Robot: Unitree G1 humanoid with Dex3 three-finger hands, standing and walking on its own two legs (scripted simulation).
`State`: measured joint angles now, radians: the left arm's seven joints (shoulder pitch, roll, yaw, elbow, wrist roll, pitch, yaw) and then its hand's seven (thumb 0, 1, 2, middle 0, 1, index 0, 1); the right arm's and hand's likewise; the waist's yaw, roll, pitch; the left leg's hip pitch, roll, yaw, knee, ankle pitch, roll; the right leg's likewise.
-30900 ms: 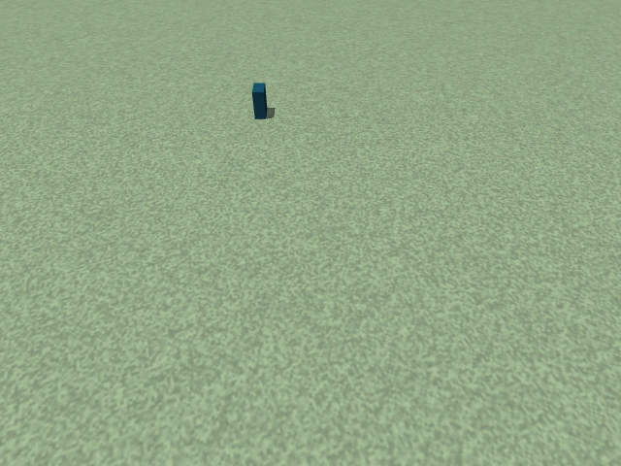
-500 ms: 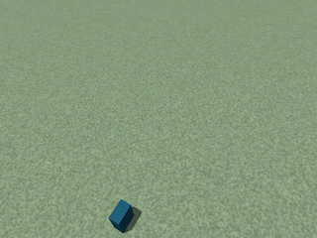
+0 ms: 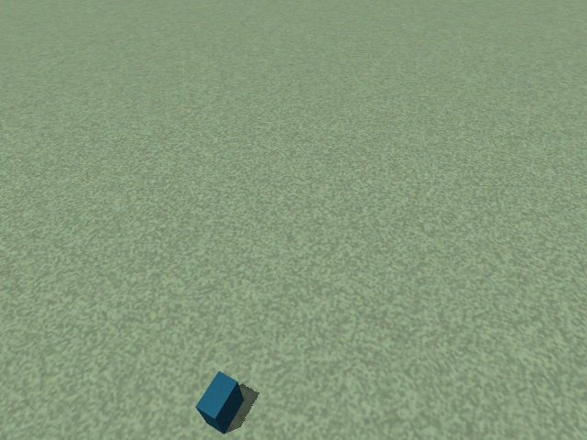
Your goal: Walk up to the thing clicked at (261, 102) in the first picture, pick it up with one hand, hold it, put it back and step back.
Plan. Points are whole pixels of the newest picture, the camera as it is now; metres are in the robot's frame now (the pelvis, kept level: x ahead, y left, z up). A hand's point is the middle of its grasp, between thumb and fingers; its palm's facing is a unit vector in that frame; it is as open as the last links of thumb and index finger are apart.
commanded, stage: stand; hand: left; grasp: from the side
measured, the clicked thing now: (221, 403) +0.39 +0.24 -0.70
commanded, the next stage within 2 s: step back in 0.60 s
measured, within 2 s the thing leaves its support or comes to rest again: neither
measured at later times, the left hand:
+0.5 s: hand out of the picture +0.08 +0.25 -0.16, palm faces -0.02 -0.94 -0.34, open 7.4 cm
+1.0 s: hand out of the picture +0.07 +0.27 -0.17, palm faces -0.06 -0.91 -0.41, open 7.4 cm
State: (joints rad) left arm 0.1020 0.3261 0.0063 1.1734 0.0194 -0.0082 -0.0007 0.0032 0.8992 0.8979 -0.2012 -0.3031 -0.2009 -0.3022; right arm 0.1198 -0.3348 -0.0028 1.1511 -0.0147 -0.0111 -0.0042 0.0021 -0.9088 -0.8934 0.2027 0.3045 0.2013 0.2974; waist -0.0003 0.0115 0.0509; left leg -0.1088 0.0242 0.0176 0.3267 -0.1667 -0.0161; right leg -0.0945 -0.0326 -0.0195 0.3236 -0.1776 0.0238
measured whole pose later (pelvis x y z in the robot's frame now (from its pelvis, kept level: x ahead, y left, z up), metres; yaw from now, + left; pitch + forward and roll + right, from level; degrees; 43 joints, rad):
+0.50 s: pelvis +0.01 +0.00 +0.00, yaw +0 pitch -3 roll +0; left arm 0.11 0.33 0.01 1.16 0.02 -0.01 0.00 0.00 0.90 0.90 -0.20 -0.30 -0.20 -0.30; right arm 0.11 -0.34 0.00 1.15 -0.01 -0.01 0.00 0.00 -0.91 -0.89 0.20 0.30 0.20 0.30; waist 0.00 0.01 0.05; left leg -0.10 0.03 0.02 0.32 -0.17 -0.02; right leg -0.09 -0.03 -0.01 0.32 -0.18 0.02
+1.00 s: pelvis -0.06 +0.01 -0.03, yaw +0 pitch -1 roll +1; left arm 0.06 0.38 0.05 0.92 0.04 0.04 0.01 0.00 0.90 0.90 -0.20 -0.30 -0.20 -0.30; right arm 0.09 -0.42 -0.07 0.94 0.01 0.06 0.01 0.00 -0.91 -0.89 0.20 0.30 0.20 0.30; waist 0.00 -0.01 0.17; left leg -0.39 -0.07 -0.05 0.99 -0.50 0.03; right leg -0.37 -0.06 0.01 0.64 -0.24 0.00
